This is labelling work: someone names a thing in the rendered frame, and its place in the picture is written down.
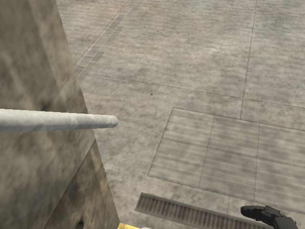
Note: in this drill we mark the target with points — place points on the robot right hand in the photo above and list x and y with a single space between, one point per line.
268 215

